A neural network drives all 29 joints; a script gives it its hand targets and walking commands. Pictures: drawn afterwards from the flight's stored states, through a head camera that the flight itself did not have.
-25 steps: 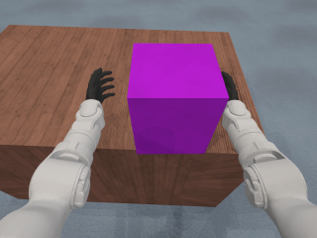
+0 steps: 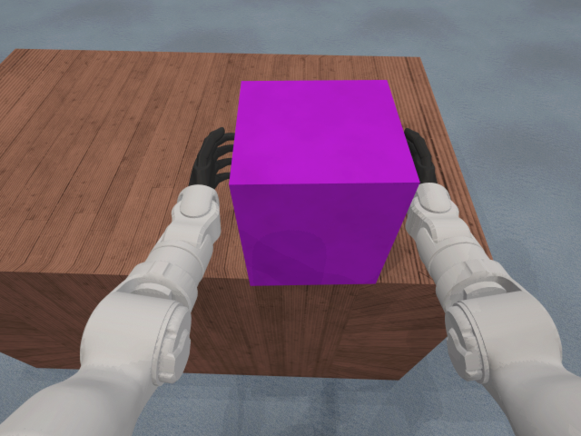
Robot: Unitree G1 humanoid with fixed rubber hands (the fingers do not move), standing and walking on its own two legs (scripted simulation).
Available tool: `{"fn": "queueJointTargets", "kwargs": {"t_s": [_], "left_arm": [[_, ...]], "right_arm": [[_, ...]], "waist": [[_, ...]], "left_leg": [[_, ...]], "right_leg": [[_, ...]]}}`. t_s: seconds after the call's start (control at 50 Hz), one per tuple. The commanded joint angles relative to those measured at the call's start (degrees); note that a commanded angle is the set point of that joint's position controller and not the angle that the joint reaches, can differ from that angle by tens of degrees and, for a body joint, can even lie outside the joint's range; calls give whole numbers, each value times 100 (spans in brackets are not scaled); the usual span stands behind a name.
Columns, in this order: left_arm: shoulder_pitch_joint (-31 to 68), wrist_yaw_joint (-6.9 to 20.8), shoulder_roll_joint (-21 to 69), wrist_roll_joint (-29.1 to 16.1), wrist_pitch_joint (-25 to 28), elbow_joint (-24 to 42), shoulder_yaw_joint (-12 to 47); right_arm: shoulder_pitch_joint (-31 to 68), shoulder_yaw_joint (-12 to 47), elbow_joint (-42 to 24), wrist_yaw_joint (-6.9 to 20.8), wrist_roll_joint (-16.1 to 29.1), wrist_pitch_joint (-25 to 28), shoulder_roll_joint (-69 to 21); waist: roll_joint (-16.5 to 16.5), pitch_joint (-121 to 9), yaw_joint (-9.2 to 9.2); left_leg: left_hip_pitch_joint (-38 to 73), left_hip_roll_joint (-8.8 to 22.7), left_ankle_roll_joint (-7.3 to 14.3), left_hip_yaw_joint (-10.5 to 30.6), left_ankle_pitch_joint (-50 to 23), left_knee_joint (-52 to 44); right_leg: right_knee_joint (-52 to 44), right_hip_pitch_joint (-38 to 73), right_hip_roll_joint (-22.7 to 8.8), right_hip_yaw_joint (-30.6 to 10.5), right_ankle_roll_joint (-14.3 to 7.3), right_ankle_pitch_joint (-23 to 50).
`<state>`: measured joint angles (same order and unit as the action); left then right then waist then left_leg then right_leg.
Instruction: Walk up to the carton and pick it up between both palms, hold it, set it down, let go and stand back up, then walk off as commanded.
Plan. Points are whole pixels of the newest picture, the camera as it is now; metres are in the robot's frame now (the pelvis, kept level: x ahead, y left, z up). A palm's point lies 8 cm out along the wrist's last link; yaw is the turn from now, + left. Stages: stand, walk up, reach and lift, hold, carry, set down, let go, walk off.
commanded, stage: reach and lift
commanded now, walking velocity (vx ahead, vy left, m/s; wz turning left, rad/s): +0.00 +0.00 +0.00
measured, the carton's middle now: (313, 190) +0.46 -0.03 +0.06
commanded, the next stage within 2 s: none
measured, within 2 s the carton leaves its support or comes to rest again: leaves its support in 1.42 s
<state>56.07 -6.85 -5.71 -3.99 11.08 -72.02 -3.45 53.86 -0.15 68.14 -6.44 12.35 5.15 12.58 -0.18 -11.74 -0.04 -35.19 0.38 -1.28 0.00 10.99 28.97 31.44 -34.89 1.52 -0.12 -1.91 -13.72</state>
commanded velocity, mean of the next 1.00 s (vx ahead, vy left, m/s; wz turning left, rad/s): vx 0.00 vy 0.00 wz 0.00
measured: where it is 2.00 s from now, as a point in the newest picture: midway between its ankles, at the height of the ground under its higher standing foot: outside the picture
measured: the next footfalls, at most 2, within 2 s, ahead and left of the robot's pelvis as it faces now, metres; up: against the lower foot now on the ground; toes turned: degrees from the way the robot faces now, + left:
none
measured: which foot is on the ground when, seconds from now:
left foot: down 0.00-1.00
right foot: down 0.00-1.00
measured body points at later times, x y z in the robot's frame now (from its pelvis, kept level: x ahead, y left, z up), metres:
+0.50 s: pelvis +0.00 +0.00 +0.00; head +0.04 +0.00 +0.45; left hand +0.44 +0.13 +0.10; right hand +0.44 -0.17 +0.09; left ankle +0.02 +0.13 -0.73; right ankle +0.00 -0.10 -0.73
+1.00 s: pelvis +0.00 +0.00 +0.00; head +0.04 +0.00 +0.45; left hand +0.45 +0.13 +0.09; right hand +0.44 -0.17 +0.09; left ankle +0.02 +0.13 -0.73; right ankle +0.00 -0.10 -0.73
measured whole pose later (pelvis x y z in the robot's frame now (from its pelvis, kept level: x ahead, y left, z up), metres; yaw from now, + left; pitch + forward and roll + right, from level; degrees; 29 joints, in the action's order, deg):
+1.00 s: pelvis +0.00 +0.00 +0.00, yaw +0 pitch +16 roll +1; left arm 53.1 -8.1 -2.4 3.9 15.8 -72.0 -16.2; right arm 49.8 -14.8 64.5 -6.3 0.1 8.2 5.9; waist -0.4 -11.4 0.0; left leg -33.3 0.4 -1.1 0.0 11.0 28.7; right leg 31.4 -33.1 1.5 -0.1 -1.9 -13.8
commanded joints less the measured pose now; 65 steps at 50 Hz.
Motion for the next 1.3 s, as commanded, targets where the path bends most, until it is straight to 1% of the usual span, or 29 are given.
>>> {"fn": "queueJointTargets", "kwargs": {"t_s": [0.0,0.02,0.06,0.12,0.24,0.32,0.38,0.4,0.44,0.46,0.52,0.54,0.6,0.62,0.64,0.66,0.7,0.78,0.84,0.86,0.9,0.94,0.96,0.98,1.08,1.16,1.22,1.26,1.28], "left_arm": [[2977,508,1314,853,566,1231,-896],[2945,602,1680,1073,628,1287,-1013],[3149,949,3196,1431,680,1105,-725],[2907,939,3665,1443,744,1006,-456],[2628,981,3430,1428,720,586,-800],[2778,910,3398,1463,692,740,-731],[2844,946,3317,1424,657,689,-717],[3092,942,3297,1367,646,801,-646],[2887,970,3238,1382,595,505,-785],[3008,923,3370,1335,618,771,-579],[2907,913,3394,1479,544,735,-676],[2993,926,3479,1327,585,840,-460],[2982,882,3375,1275,597,734,-572],[3064,848,3572,1206,616,1013,-265],[3093,843,3568,1170,633,854,-341],[3109,842,3644,1142,644,1000,-167],[3055,817,3467,1193,605,927,-371],[2936,836,3741,1096,605,1046,-44],[3006,862,3696,1027,628,927,-119],[3019,844,3705,1081,646,909,-133],[3048,829,3689,1113,656,977,-163],[3250,835,3836,993,701,1212,9],[2901,825,3843,1093,663,1012,28],[3132,800,3919,938,720,1232,220],[3148,793,3739,1114,695,1173,-78],[3472,714,4062,888,845,1353,344],[3423,690,4013,990,933,1278,266],[3551,647,3923,999,1062,1386,224],[3497,659,4065,989,1034,1364,361]], "right_arm": [[3074,-797,-1410,412,-1348,569,-2087],[3096,-685,-1657,500,-1537,665,-2778],[3039,-673,-1560,824,-2112,672,-4385],[2827,-705,-1543,888,-2270,767,-4744],[2602,-693,-1378,946,-2442,637,-4786],[2605,-757,-1184,1001,-2411,539,-4690],[2653,-803,-1196,982,-2477,488,-4703],[2654,-893,-1144,985,-2493,451,-4652],[2698,-859,-1297,982,-2515,448,-4613],[2641,-848,-1126,998,-2434,424,-4628],[2637,-893,-1136,1001,-2486,399,-4574],[2673,-849,-1256,963,-2506,445,-4592],[2680,-780,-1168,1006,-2504,384,-4558],[2653,-763,-1247,1015,-2376,440,-4612],[2797,-717,-1241,1005,-2428,440,-4648],[2874,-669,-1371,975,-2380,478,-4673],[2659,-681,-1256,970,-2368,390,-4736],[2652,-385,-1428,909,-2203,435,-4898],[2707,-253,-1427,871,-2142,433,-4861],[2658,-256,-1331,875,-2102,407,-4862],[2643,-149,-1411,887,-2086,363,-4982],[2638,-281,-1241,891,-2157,384,-5043],[2534,-90,-1444,878,-2130,397,-5073],[2589,-114,-1325,861,-2115,447,-5003],[2694,-42,-1431,887,-2067,376,-5075],[2786,139,-1661,833,-2069,595,-5122],[3017,207,-1884,759,-2160,868,-5137],[3036,313,-1851,785,-2167,970,-5200],[3025,350,-1994,740,-2151,982,-5226]], "waist": [[-393,-3712,-108],[-531,-3986,-23],[-410,-3894,-192],[-133,-3991,-352],[-482,-3114,-287],[-165,-3155,-331],[-352,-2862,-314],[-323,-2950,-425],[-428,-2705,-328],[-148,-2912,-397],[-107,-2763,-380],[-189,-2897,-494],[-236,-2989,-320],[-51,-3185,-455],[-113,-3101,-366],[-166,-3232,-451],[-157,-3141,-290],[3,-3238,-371],[-328,-3189,-375],[-120,-3214,-378],[-198,-3118,-226],[-156,-3357,-432],[-110,-3365,-266],[-172,-3477,-424],[-214,-3297,-242],[11,-3836,-343],[-312,-4053,-367],[-300,-4354,-189],[-273,-4279,-324]], "left_leg": [[1553,-79,-86,-159,-1843,-123],[1527,-113,-50,-199,-1981,-177],[1702,-154,-36,-157,-1755,-345],[1781,-124,-37,-174,-1983,-223],[1338,-129,59,-232,-1450,-388],[1377,-110,79,-152,-1017,-576],[1524,-103,81,-187,-799,-550],[1471,-98,80,-184,-689,-559],[1485,-114,106,-181,-618,-550],[1638,-72,21,-174,-754,-607],[1741,-80,39,-149,-745,-575],[1817,-94,-4,-141,-849,-513],[1673,-63,46,-137,-719,-497],[1941,-25,-53,-94,-1035,-489],[1871,-43,-48,-142,-1104,-381],[2029,-25,-59,-123,-1173,-363],[1906,-49,-4,-155,-960,-376],[1909,-47,-52,-144,-1258,-370],[1749,-43,21,-114,-1349,-355],[1599,-68,9,-114,-1215,-405],[1518,-66,23,-127,-1155,-467],[1746,-34,0,-109,-1321,-443],[1732,-38,11,-151,-1382,-405],[1829,-17,-23,-84,-1613,-311],[1554,-24,69,-122,-1159,-511],[1694,-32,-68,-50,-1607,-348],[1822,-15,-7,-21,-1774,-274],[1709,-50,-6,-55,-1828,-241],[1702,-63,-52,-27,-1907,-230]], "right_leg": [[-313,2814,-281,-95,489,3748],[-322,3117,-295,-116,505,4246],[-408,3277,-323,-19,505,3963],[-329,3445,-239,-19,472,4583],[-220,3866,-273,-126,580,4726],[-380,3810,-289,-123,486,3918],[-462,3608,-267,-151,461,3608],[-476,3481,-279,-116,473,3413],[-518,3507,-312,-150,456,3347],[-540,3418,-269,-87,409,3256],[-588,3367,-243,-47,389,3225],[-568,3331,-216,-32,405,3408],[-559,3222,-215,-44,367,3054],[-611,3149,-162,24,333,3263],[-554,3102,-173,21,340,3266],[-608,3049,-147,56,356,3371],[-633,3115,-190,-43,344,3122],[-585,3253,-188,-55,365,3693],[-521,3314,-139,-52,448,3875],[-505,3419,-193,-117,425,3834],[-450,3606,-217,-152,441,3849],[-495,3528,-220,-100,440,3903],[-509,3547,-244,-121,433,4079],[-410,3467,-158,-60,444,4251],[-502,3668,-251,-173,479,3775],[-439,3659,-200,-125,444,4334],[-392,3802,-153,-97,483,4652],[-345,3920,-177,-159,477,4719],[-339,3950,-168,-122,476,4990]]}}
